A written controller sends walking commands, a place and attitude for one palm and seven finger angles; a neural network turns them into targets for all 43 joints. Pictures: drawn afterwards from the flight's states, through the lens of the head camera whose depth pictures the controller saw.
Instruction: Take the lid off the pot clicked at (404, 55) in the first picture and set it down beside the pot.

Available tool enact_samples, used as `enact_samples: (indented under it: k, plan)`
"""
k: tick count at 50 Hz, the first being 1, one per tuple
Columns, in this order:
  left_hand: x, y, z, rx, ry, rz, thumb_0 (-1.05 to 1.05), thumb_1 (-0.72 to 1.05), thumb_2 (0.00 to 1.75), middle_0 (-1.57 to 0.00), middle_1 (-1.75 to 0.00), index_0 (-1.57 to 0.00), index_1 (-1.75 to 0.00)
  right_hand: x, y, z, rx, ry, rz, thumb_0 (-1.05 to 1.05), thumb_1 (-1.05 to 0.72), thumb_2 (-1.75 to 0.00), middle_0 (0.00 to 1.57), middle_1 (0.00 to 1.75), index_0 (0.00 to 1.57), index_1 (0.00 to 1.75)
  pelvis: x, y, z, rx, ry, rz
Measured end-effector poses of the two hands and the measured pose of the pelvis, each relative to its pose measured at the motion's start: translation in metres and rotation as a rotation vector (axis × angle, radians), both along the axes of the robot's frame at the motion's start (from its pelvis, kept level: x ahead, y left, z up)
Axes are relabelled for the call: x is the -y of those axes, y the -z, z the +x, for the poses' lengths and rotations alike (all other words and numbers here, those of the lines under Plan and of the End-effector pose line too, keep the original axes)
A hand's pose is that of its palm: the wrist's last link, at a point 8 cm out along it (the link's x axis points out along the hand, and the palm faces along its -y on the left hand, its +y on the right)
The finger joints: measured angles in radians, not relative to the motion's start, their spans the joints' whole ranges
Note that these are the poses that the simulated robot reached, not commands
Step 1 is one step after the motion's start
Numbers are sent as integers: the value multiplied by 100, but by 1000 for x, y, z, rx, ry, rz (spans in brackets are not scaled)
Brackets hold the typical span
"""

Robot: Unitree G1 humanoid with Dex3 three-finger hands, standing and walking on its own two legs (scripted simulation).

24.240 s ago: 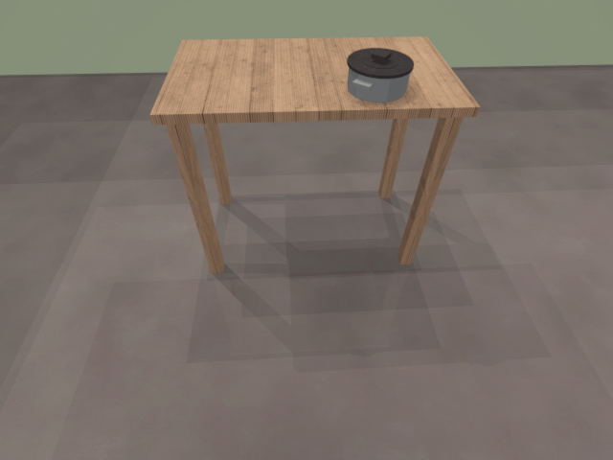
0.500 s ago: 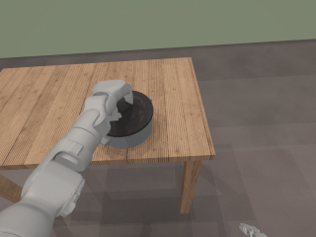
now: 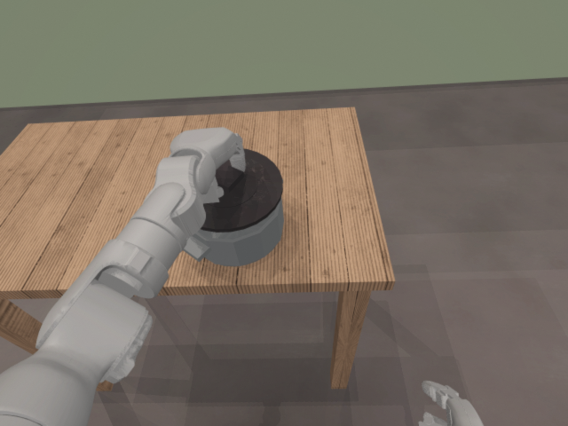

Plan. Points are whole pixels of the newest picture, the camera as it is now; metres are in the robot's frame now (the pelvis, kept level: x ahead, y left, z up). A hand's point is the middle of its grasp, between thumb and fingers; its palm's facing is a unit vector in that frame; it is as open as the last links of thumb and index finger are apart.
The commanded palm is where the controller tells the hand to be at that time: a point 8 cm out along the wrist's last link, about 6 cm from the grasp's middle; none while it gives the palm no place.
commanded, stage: lift the lid straight up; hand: left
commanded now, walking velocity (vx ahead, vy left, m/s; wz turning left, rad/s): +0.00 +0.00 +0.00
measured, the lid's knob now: (225, 177) +0.47 +0.10 +0.10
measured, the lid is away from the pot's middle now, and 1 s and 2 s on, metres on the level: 0.00 0.01 0.07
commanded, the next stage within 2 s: move the lid sideways beside the pot in 1.38 s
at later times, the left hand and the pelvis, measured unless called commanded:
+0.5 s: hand (207, 158) +0.44 +0.11 +0.17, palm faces -0.24 -0.05 -0.97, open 7.8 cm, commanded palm +0.42 +0.12 +0.24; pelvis +0.00 +0.00 +0.00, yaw +0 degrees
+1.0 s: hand (202, 131) +0.44 +0.11 +0.21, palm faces -0.21 -0.05 -0.98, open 7.8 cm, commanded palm +0.42 +0.11 +0.28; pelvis -0.01 +0.00 +0.00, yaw +1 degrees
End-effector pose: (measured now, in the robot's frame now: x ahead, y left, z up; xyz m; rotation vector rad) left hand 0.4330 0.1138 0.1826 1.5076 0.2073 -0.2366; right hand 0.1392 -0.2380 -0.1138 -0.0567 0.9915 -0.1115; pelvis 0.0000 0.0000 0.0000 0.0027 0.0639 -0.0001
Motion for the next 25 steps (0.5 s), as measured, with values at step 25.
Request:
enact_samples:
  k: [25]
  plan:
    - [3,-45,-1,44,-14,3,5,25,93,-106,-111,-60,-86,7,-3,-2,23,-9,-6,1,-91,-90,20,29,20,29,5,-1,-4,23,1,2]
